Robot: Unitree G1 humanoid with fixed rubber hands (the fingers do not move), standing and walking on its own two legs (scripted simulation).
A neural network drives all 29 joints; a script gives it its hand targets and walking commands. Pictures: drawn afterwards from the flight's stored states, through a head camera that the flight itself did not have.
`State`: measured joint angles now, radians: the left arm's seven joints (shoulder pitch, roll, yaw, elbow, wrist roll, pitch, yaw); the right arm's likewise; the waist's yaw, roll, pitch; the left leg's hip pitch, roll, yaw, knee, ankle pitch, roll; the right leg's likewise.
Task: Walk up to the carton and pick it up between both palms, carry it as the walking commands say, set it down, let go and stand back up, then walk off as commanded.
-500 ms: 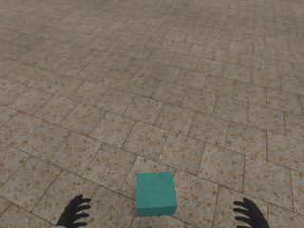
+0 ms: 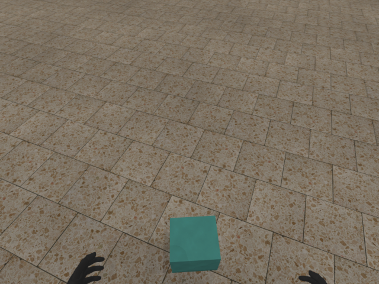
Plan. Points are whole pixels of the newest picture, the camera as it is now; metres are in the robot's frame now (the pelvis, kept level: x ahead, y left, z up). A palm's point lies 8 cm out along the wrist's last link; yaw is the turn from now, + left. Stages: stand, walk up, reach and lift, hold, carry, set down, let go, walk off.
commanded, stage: stand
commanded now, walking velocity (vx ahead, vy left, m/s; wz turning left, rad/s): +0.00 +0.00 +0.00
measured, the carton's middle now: (193, 244) +0.43 +0.02 -0.68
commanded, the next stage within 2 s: walk off in 1.44 s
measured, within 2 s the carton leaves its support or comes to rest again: neither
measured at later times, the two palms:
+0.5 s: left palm out of the picture +0.13 +0.26 -0.08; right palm out of the picture +0.11 -0.26 -0.10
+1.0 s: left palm out of the picture +0.10 +0.26 -0.09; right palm out of the picture +0.09 -0.27 -0.10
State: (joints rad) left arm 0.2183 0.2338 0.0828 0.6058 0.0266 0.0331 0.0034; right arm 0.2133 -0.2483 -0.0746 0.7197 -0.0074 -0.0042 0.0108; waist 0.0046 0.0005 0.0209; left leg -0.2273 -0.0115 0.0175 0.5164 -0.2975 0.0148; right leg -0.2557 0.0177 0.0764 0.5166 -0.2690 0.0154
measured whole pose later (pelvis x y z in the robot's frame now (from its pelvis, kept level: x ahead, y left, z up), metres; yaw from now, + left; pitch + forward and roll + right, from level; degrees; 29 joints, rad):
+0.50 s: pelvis -0.01 +0.00 +0.00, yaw +0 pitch +0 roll +0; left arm 0.23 0.24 0.08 0.63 0.03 0.02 0.01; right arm 0.22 -0.25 -0.07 0.76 -0.01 -0.02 0.00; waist 0.00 0.00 -0.01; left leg -0.23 -0.01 0.02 0.52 -0.29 0.02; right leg -0.26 0.02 0.08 0.52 -0.26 0.02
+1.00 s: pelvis -0.02 +0.00 +0.00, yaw +0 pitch -1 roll +0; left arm 0.26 0.24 0.08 0.66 0.03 0.00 0.01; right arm 0.22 -0.25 -0.07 0.80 -0.01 -0.03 0.00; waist 0.00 0.00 -0.01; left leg -0.23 -0.01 0.02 0.52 -0.28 0.02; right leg -0.26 0.02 0.08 0.52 -0.25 0.02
